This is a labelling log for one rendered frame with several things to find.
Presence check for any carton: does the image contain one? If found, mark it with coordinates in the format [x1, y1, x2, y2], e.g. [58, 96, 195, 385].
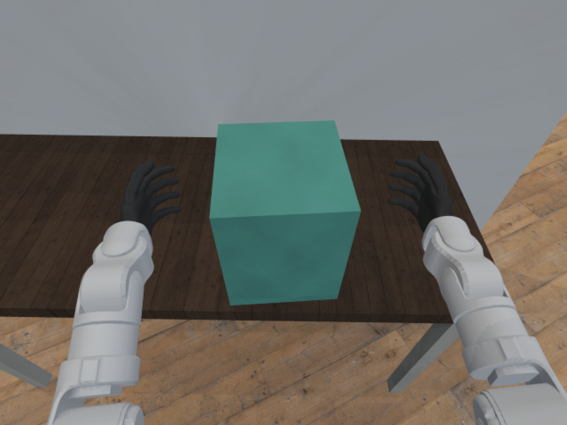
[209, 120, 361, 305]

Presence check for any table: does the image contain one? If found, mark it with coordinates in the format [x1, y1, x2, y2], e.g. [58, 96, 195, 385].
[0, 134, 494, 393]

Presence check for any right robot forearm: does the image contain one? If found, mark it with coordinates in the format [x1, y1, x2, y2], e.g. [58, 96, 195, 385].
[422, 216, 567, 402]

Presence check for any robot left upper arm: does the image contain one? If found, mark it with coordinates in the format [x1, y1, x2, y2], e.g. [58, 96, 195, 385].
[53, 402, 144, 425]

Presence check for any left robot forearm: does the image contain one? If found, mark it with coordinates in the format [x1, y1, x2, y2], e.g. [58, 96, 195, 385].
[46, 221, 154, 425]

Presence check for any left robot hand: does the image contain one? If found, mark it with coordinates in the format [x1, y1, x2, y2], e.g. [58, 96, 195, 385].
[118, 160, 181, 235]

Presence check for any robot right upper arm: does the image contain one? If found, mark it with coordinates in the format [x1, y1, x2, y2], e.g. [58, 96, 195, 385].
[472, 383, 567, 425]

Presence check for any right robot hand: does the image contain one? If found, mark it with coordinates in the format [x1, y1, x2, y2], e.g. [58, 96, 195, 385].
[388, 154, 454, 232]

